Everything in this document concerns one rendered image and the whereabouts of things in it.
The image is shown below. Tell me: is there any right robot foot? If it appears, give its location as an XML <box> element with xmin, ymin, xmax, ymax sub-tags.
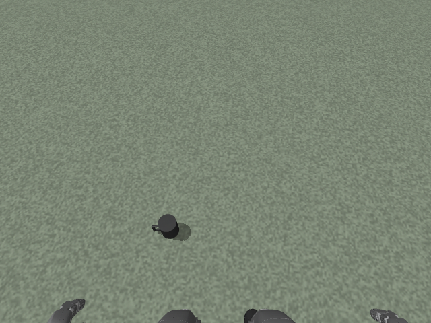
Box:
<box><xmin>244</xmin><ymin>309</ymin><xmax>257</xmax><ymax>323</ymax></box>

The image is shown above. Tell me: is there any mug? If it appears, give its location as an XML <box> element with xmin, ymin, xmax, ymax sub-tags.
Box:
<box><xmin>152</xmin><ymin>214</ymin><xmax>179</xmax><ymax>239</ymax></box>

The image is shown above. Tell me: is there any right robot hand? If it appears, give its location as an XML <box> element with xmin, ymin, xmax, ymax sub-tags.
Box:
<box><xmin>370</xmin><ymin>309</ymin><xmax>408</xmax><ymax>323</ymax></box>

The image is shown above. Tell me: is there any left robot hand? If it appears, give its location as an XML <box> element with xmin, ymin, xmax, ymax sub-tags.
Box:
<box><xmin>47</xmin><ymin>299</ymin><xmax>85</xmax><ymax>323</ymax></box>

